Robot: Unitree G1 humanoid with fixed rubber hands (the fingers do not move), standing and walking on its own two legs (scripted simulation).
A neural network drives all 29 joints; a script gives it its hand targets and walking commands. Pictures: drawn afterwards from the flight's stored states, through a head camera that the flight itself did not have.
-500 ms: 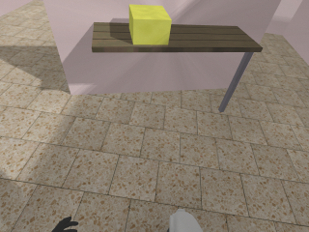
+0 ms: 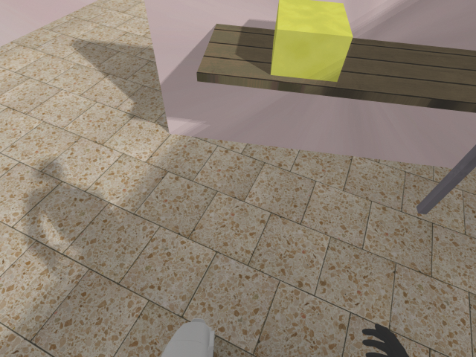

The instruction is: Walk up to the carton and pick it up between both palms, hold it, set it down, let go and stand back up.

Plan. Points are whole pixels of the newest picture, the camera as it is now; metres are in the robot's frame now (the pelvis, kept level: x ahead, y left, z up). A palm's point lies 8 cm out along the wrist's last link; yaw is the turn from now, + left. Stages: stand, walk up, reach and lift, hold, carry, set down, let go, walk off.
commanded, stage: walk up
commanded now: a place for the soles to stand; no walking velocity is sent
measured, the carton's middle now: (307, 38) +1.09 -0.14 +0.00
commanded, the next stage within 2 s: none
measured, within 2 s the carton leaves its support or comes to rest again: neither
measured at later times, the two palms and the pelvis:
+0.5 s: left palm (176, 260) +0.30 +0.16 -0.12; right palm (444, 316) +0.24 -0.39 -0.13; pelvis +0.19 -0.11 -0.04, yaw +1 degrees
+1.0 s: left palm (205, 217) +0.42 +0.12 -0.13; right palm (439, 221) +0.43 -0.42 -0.08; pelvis +0.36 -0.15 -0.01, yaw +0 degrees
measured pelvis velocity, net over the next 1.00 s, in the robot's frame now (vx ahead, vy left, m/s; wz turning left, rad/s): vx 0.36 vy -0.15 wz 0.00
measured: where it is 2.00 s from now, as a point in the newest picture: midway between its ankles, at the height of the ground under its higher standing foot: (296, 273)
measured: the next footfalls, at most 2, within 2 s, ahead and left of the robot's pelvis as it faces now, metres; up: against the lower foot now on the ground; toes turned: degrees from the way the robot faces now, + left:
left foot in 0.02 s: +0.17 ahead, +0.12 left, +0.00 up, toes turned +3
right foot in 0.42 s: +0.32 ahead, -0.25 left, +0.00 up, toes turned -7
